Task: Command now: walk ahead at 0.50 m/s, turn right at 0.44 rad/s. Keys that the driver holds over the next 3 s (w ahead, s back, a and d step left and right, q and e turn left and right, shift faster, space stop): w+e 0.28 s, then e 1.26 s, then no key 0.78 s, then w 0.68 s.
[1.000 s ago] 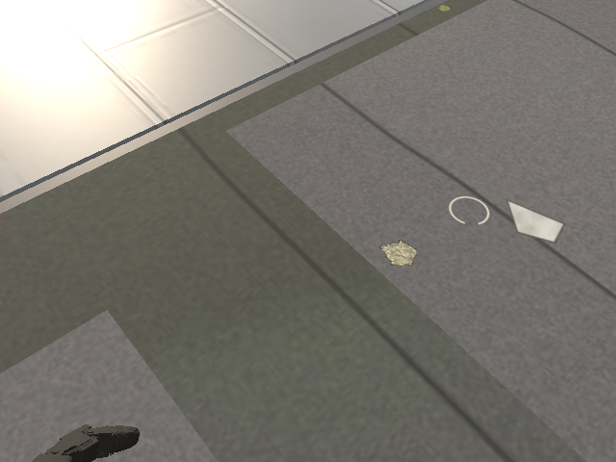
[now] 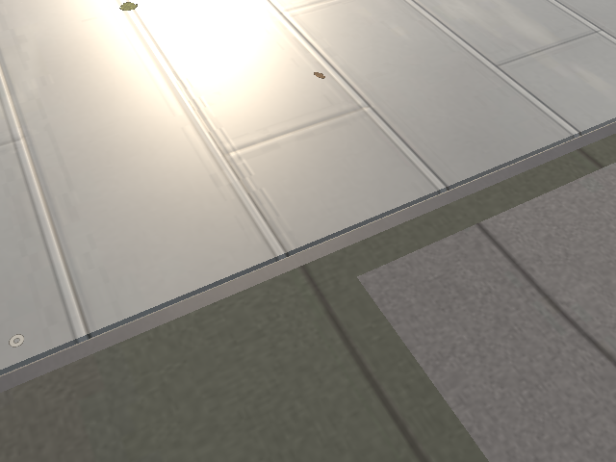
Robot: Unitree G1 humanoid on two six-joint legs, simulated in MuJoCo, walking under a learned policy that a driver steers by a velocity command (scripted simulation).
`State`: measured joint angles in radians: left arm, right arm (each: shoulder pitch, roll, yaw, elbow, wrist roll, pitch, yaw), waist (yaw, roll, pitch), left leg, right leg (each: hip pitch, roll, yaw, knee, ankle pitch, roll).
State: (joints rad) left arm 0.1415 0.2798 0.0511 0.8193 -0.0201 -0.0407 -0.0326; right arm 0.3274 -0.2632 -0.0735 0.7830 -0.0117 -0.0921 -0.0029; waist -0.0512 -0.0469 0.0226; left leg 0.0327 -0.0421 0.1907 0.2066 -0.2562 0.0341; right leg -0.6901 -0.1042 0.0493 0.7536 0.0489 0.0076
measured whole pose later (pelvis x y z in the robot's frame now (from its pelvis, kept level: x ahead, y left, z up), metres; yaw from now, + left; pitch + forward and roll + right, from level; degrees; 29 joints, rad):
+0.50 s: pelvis +0.27 -0.06 +0.00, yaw -18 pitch +3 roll +0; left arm 0.28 0.29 0.08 0.74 -0.02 -0.01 0.02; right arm 0.04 -0.29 -0.05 0.67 -0.01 -0.08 -0.01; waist 0.06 0.03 0.05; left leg -0.63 0.03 -0.11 0.65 -0.05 -0.07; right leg -0.20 0.12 0.14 0.41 -0.24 -0.08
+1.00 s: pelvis +0.36 -0.08 -0.01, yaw -36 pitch +1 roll +2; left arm 0.18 0.30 0.07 0.63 -0.01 0.07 0.00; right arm 0.11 -0.29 -0.07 0.72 0.00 0.01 -0.02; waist -0.01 0.01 0.07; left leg -0.33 0.08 0.15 0.47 -0.14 -0.01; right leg -0.36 -0.04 -0.02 0.70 -0.31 0.01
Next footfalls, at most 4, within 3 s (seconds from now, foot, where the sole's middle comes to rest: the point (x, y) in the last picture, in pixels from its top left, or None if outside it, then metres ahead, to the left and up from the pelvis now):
0.16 right None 0.26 -0.13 -0.78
0.60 left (314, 444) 0.53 -0.02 -0.78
1.02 right None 0.33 -0.20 -0.78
1.50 left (332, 459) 0.50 -0.05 -0.78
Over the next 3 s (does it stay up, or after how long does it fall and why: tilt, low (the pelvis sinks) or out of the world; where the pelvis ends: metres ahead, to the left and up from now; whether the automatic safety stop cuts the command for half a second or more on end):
stays up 0.48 -0.28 -0.02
